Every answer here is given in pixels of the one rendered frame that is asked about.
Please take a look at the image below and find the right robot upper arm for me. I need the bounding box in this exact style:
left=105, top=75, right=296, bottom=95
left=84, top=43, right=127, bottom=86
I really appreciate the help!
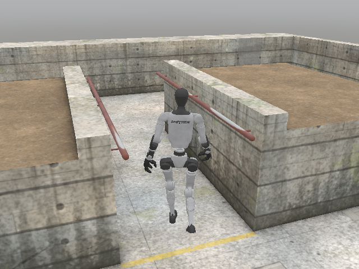
left=193, top=113, right=207, bottom=143

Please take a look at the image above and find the left robot forearm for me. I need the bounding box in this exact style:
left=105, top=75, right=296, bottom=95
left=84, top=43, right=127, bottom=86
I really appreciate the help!
left=146, top=135, right=158, bottom=160

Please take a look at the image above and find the right robot shin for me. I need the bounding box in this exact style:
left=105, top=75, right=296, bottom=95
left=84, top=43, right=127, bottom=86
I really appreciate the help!
left=186, top=189, right=195, bottom=226

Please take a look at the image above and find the right robot hand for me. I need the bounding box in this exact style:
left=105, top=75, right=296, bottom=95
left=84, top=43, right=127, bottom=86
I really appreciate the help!
left=198, top=151, right=211, bottom=161

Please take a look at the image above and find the left robot upper arm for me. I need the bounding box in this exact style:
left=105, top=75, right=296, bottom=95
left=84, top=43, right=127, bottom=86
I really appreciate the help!
left=153, top=112, right=169, bottom=143

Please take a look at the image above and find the left robot hand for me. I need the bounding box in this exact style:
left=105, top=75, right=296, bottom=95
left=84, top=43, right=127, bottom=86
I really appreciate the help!
left=144, top=158, right=157, bottom=173

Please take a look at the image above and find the robot left thigh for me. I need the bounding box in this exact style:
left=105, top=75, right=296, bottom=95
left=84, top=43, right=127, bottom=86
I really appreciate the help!
left=160, top=155, right=175, bottom=191

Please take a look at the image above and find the right robot forearm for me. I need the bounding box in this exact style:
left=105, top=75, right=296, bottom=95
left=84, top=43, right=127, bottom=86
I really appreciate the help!
left=201, top=135, right=210, bottom=154

